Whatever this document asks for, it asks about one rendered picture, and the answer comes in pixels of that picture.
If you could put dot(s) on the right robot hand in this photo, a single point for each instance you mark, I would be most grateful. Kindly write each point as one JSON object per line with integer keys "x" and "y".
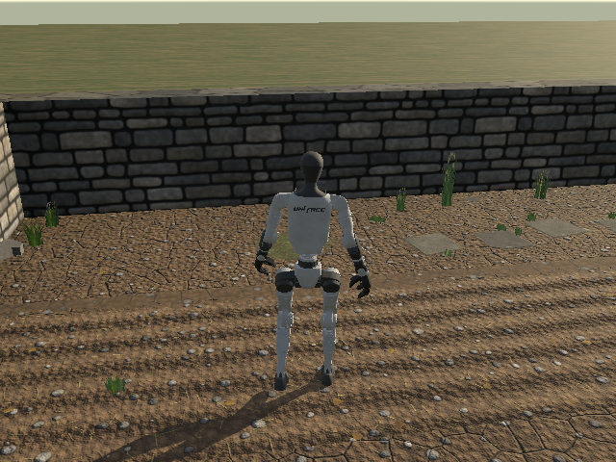
{"x": 366, "y": 284}

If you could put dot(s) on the right robot forearm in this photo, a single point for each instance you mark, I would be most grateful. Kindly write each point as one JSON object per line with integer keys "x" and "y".
{"x": 357, "y": 258}

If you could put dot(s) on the left robot forearm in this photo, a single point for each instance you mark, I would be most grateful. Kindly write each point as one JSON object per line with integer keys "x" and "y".
{"x": 263, "y": 249}

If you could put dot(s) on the right robot upper arm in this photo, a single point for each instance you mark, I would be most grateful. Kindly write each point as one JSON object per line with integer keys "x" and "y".
{"x": 339, "y": 204}

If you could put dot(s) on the left robot upper arm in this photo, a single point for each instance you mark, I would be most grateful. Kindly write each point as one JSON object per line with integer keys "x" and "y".
{"x": 280, "y": 201}

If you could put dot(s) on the left robot hand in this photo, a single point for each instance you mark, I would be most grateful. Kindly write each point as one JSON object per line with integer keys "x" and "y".
{"x": 258, "y": 265}

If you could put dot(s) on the right robot shin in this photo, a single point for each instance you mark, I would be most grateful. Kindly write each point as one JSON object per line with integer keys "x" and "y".
{"x": 328, "y": 344}

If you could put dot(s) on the left robot foot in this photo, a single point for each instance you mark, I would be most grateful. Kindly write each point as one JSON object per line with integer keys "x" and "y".
{"x": 280, "y": 382}

